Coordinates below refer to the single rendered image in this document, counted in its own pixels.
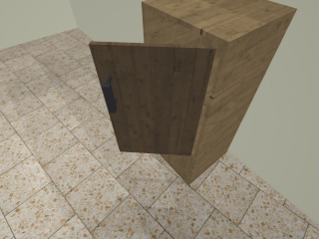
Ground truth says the handle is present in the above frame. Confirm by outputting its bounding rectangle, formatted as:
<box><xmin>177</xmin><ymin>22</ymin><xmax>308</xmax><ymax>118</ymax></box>
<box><xmin>102</xmin><ymin>76</ymin><xmax>118</xmax><ymax>114</ymax></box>

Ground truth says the cupboard door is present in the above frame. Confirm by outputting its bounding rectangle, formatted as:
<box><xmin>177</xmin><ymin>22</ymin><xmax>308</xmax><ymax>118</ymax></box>
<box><xmin>89</xmin><ymin>41</ymin><xmax>216</xmax><ymax>156</ymax></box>

